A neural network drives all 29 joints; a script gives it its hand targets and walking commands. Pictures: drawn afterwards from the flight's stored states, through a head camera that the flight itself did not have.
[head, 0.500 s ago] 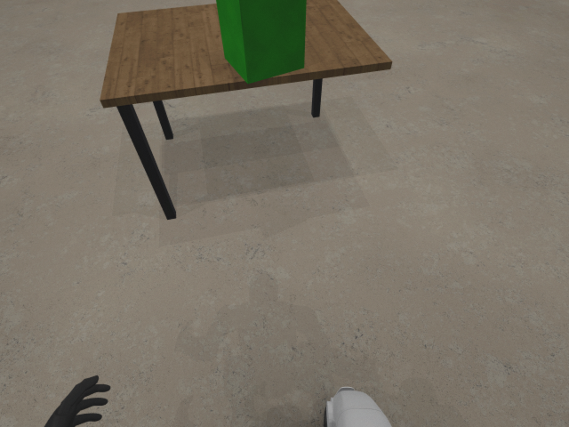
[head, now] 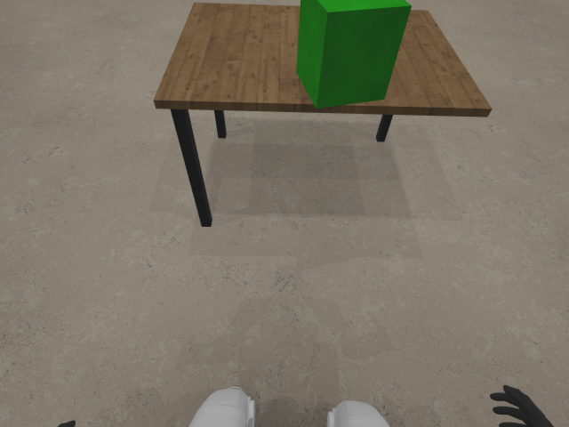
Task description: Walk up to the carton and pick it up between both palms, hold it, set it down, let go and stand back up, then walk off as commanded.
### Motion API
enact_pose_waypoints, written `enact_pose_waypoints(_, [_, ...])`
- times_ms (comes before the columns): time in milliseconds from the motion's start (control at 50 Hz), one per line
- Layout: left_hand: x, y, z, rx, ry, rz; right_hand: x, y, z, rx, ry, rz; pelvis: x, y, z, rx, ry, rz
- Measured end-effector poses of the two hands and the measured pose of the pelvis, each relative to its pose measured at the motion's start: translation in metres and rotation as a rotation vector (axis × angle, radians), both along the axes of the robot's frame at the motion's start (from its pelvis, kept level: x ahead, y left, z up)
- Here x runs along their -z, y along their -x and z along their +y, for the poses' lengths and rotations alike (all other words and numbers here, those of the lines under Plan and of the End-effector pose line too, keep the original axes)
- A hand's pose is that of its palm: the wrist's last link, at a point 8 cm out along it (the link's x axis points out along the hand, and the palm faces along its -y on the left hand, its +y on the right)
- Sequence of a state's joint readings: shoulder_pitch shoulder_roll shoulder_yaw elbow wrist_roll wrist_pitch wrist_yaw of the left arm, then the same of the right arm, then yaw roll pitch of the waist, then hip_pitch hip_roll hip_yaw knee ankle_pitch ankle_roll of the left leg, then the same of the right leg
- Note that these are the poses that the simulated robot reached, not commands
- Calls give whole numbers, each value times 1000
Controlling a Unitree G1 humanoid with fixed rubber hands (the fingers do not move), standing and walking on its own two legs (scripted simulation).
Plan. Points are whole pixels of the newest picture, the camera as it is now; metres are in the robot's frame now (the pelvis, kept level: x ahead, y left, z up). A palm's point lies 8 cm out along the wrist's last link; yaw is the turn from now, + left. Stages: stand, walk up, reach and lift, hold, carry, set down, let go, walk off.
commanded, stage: walk up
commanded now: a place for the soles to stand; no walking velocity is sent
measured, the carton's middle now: (345, 43) +1.01 -0.11 +0.03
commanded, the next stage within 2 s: none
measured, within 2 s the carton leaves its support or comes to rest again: neither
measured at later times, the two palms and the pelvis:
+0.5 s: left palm (118, 346) +0.21 +0.27 -0.05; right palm (533, 344) +0.26 -0.39 -0.10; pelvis +0.16 -0.07 +0.01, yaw +2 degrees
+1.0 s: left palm (172, 248) +0.40 +0.24 -0.08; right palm (550, 295) +0.34 -0.44 -0.07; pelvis +0.30 -0.09 +0.00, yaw -1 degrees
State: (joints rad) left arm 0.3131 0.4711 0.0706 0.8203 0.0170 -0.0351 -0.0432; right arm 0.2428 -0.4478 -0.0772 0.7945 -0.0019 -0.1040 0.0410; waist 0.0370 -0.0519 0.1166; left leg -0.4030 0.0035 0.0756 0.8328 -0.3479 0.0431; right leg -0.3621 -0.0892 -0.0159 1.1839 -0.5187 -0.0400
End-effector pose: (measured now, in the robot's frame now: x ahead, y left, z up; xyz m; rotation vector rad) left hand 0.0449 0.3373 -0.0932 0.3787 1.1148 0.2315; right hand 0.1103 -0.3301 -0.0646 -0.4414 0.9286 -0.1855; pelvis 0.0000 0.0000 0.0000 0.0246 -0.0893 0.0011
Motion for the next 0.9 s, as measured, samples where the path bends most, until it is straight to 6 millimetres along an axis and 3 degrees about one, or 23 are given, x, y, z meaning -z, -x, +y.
enact_pose_waypoints(160, [-6,-110,-40,115,46,-85,-8,-1,-34,99,20,60,-8,-55,-26,23,-28,13])
enact_pose_waypoints(280, [-16,-174,-71,152,10,-135,16,-21,-76,157,9,114,2,-98,-58,20,21,21])
enact_pose_waypoints(360, [-25,-184,-78,103,-24,-154,30,-61,-79,118,-19,148,1,-122,-70,15,29,24])
enact_pose_waypoints(520, [-41,-163,-69,-31,-68,-66,33,-161,-60,-10,-78,105,-9,-168,-70,-28,55,12])
enact_pose_waypoints(600, [-34,-160,-58,-69,-70,-14,30,-209,-43,-68,-85,79,-7,-192,-65,-43,57,15])
enact_pose_waypoints(680, [-15,-176,-47,-89,-52,14,24,-249,-32,-99,-60,39,1,-219,-56,-50,13,11])
enact_pose_waypoints(760, [-1,-216,-54,-53,-15,25,16,-260,-40,-47,-30,-4,3,-240,-51,-44,-2,4])
enact_pose_waypoints(900, [-3,-304,-77,74,22,-42,0,-237,-75,69,19,60,-5,-271,-67,-6,-25,4])
